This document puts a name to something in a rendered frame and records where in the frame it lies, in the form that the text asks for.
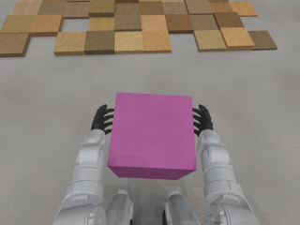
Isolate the robot left upper arm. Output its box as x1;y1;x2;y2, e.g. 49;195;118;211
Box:
53;203;107;225

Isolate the robot right hand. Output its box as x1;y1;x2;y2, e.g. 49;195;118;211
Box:
192;104;213;137

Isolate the robot thigh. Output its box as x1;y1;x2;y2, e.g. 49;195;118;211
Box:
164;194;202;225
106;194;134;225

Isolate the robot left thigh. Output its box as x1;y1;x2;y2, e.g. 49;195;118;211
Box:
106;194;134;225

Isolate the robot right upper arm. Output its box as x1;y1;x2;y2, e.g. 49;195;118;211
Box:
203;202;260;225

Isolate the left robot forearm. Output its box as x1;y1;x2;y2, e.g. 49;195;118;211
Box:
52;129;108;225

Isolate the robot left hand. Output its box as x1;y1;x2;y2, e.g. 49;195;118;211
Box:
91;104;114;135

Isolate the right robot forearm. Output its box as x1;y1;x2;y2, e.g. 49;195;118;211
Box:
196;129;255;215

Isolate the robot right thigh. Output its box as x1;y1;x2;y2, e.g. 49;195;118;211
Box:
164;194;202;225

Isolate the carton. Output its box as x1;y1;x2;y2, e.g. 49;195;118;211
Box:
107;92;197;180

